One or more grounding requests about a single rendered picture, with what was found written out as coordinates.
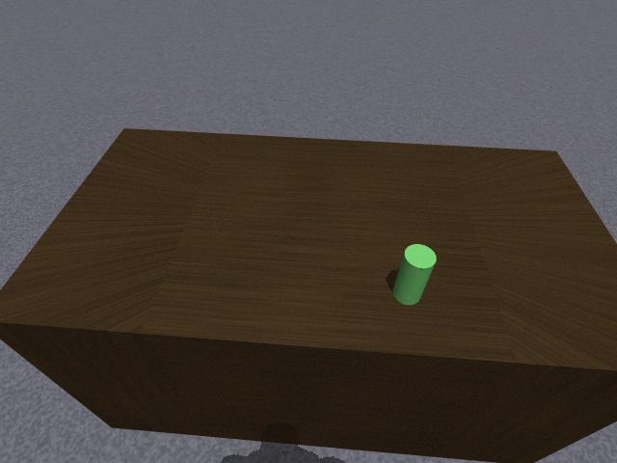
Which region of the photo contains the can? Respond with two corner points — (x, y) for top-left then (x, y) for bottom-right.
(392, 244), (437, 305)

